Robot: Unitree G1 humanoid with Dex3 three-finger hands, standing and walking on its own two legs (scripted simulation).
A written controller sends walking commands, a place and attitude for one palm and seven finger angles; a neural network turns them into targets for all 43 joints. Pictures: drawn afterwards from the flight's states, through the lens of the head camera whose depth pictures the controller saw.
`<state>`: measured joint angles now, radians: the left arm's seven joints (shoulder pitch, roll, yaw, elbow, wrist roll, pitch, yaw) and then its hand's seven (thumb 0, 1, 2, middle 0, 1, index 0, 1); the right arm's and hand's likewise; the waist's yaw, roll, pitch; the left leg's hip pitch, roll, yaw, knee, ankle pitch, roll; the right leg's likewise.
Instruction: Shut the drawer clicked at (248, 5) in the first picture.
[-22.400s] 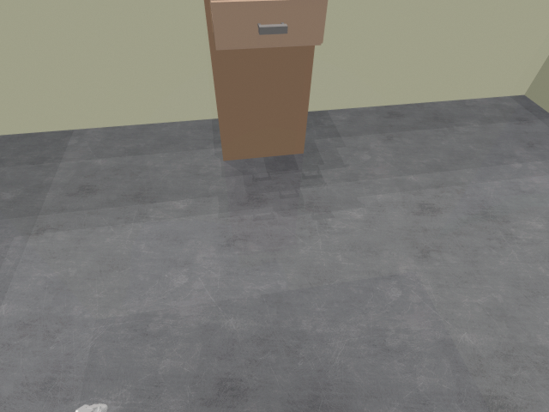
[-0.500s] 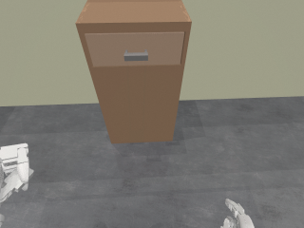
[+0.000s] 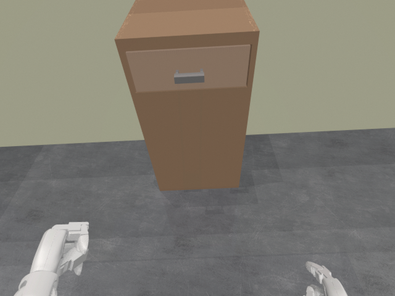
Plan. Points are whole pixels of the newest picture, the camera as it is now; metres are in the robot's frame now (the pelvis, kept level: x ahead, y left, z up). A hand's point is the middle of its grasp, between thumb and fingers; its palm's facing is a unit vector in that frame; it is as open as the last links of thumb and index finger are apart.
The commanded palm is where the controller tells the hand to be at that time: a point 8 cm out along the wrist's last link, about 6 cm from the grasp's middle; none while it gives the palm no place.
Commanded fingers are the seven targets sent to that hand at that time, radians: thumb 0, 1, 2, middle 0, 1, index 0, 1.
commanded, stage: let the arm hang, fingers relaxed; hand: left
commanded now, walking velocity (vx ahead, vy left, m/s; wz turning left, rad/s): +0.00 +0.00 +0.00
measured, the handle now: (189, 74) +0.82 +0.09 +0.03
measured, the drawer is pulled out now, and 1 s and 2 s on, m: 0.00 0.00 0.00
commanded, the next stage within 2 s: look to check the result in 0.98 s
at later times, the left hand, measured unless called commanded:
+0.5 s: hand out of the picture -0.09 +0.20 -0.16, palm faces +0.05 -0.97 -0.24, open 5.7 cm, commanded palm none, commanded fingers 0.00 0.90 0.90 -0.20 -0.30 -0.20 -0.30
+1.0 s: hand out of the picture -0.02 +0.15 -0.17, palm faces +0.05 -0.99 -0.16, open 7.3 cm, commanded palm none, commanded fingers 0.00 0.90 0.90 -0.20 -0.30 -0.20 -0.30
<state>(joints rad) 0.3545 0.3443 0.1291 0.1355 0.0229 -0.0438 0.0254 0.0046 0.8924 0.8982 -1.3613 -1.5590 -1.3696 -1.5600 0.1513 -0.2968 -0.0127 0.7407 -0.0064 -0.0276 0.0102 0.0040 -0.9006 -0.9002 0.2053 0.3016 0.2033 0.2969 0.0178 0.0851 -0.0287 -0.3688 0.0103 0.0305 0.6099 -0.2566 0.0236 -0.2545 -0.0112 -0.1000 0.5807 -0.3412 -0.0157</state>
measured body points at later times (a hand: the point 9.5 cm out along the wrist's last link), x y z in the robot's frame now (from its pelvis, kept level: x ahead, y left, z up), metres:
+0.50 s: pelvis -0.02 +0.01 +0.01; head +0.00 +0.01 +0.46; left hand -0.09 +0.25 -0.14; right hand -0.05 -0.20 -0.15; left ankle +0.04 +0.10 -0.73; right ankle -0.02 -0.11 -0.73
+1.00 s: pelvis -0.01 +0.00 +0.01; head +0.00 -0.01 +0.46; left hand -0.02 +0.20 -0.15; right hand -0.04 -0.21 -0.15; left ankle +0.04 +0.10 -0.73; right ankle -0.02 -0.11 -0.73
